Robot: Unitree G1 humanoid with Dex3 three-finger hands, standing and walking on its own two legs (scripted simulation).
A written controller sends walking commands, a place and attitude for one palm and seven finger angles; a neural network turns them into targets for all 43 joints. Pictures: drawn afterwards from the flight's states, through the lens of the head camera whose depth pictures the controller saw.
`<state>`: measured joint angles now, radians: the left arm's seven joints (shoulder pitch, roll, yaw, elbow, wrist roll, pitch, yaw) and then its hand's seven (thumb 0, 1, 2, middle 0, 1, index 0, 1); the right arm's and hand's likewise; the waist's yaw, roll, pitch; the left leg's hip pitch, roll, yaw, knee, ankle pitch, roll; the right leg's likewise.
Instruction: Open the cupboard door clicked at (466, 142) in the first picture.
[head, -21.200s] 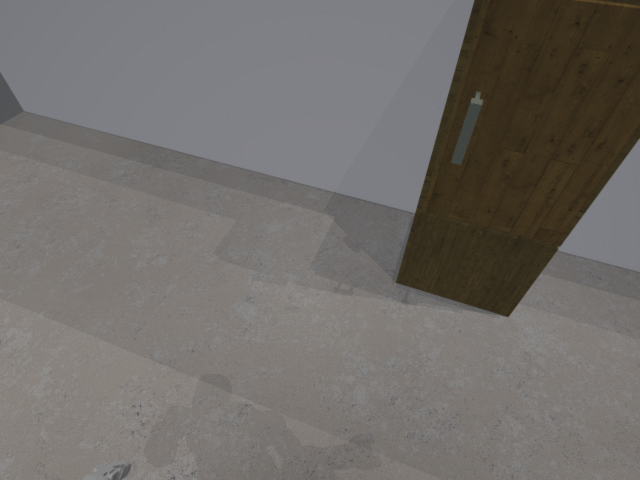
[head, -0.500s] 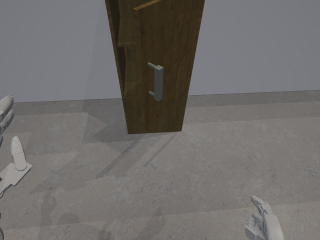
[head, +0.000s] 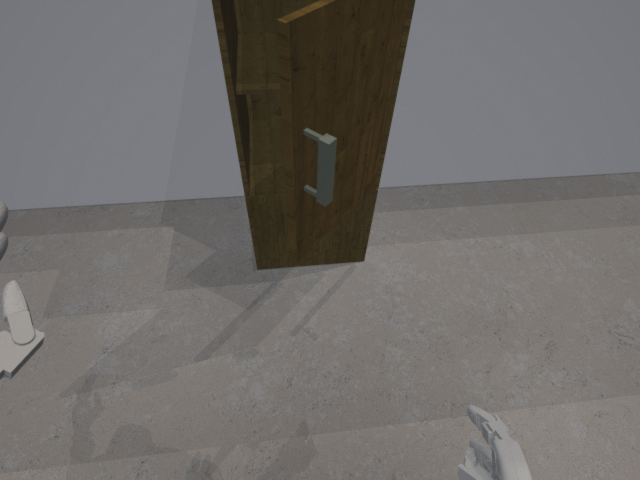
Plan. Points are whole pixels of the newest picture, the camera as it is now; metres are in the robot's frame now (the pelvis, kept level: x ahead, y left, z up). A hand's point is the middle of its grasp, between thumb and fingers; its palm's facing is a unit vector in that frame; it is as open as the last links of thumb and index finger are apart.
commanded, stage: stop stepping back and stand still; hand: left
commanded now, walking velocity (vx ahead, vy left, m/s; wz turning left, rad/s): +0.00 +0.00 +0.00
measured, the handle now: (317, 167) +0.68 +0.05 -0.04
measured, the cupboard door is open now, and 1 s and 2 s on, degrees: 45 45 45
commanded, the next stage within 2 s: let the arm hang, fingers relaxed in 0.20 s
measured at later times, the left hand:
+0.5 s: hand out of the picture +0.13 +0.23 -0.10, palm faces +0.00 -0.93 -0.37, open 7.4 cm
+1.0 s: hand out of the picture -0.03 +0.16 -0.17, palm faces +0.04 -0.97 -0.24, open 7.3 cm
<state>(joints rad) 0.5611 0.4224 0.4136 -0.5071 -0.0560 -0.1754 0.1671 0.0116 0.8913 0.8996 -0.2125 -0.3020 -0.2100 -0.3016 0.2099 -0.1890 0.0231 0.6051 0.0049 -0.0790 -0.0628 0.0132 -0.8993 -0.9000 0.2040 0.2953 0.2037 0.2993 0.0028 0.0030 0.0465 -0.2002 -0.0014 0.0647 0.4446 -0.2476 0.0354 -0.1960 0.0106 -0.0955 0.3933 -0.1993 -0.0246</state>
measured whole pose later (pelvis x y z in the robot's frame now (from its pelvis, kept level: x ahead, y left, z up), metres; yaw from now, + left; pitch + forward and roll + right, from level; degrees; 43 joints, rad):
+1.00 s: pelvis -0.01 -0.02 +0.00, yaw +1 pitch -2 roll +0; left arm 0.29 0.16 0.00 1.13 0.00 0.01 0.03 0.00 0.92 0.90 -0.20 -0.30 -0.20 -0.30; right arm 0.32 -0.13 0.01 1.12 -0.02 0.02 -0.02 0.01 -0.91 -0.90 0.20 0.29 0.20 0.30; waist -0.01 0.04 0.07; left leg -0.17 0.01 0.04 0.41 -0.21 0.01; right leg -0.18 0.02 -0.12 0.40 -0.20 -0.06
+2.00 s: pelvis +0.02 -0.03 +0.00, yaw +1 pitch -1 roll +0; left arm 0.26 0.14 0.01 1.14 0.00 -0.02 0.04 0.00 0.91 0.90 -0.20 -0.30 -0.20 -0.30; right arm 0.27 -0.14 0.01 1.14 -0.02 0.00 -0.04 0.00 -0.91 -0.90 0.20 0.29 0.20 0.30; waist -0.01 0.02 0.06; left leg -0.11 0.02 0.04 0.37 -0.24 -0.01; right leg -0.12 0.04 -0.11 0.37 -0.23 -0.07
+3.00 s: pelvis +0.01 -0.07 -0.01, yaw -24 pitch +1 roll +1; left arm 0.14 0.20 0.07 0.92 0.02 0.03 0.01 0.00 0.91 0.90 -0.20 -0.30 -0.20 -0.30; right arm 0.11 -0.24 -0.06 0.92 -0.01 0.06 -0.02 0.01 -0.91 -0.90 0.20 0.29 0.20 0.30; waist 0.01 0.04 0.18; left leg -0.45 0.10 0.07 1.15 -0.51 -0.07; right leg -0.33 0.02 0.01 0.61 -0.29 -0.04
